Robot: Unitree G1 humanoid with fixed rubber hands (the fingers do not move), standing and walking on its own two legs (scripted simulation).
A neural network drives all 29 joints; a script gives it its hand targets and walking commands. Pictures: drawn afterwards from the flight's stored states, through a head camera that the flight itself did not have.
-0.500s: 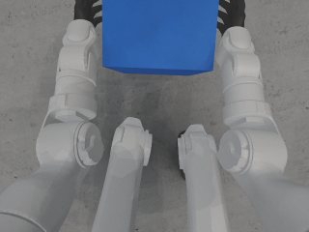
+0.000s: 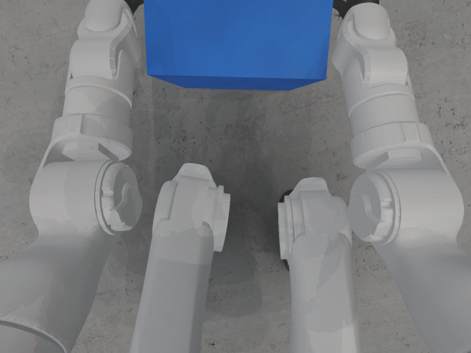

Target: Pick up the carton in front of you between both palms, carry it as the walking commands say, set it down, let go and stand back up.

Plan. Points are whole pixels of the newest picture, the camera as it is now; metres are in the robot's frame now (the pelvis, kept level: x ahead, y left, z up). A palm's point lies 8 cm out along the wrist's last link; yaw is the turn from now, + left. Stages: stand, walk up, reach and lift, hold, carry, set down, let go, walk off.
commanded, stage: set down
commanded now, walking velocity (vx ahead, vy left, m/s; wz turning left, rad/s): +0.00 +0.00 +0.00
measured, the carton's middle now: (238, 16) +0.54 +0.06 -0.24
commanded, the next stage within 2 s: none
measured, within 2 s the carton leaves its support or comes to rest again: rests again in 0.24 s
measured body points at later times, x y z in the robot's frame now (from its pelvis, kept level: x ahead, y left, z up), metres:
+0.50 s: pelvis -0.01 +0.00 -0.02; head +0.35 +0.03 +0.24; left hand +0.52 +0.21 -0.19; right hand +0.55 -0.10 -0.19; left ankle +0.10 +0.12 -0.35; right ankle +0.09 -0.12 -0.35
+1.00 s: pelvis -0.02 +0.00 -0.02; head +0.36 +0.02 +0.22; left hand +0.51 +0.23 -0.22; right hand +0.55 -0.12 -0.21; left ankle +0.10 +0.12 -0.35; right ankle +0.09 -0.12 -0.35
